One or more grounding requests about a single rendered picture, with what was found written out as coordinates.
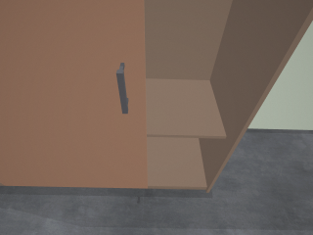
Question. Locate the handle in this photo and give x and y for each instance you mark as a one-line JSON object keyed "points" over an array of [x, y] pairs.
{"points": [[122, 88]]}

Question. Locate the wardrobe door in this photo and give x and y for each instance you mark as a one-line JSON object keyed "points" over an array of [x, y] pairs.
{"points": [[61, 121]]}

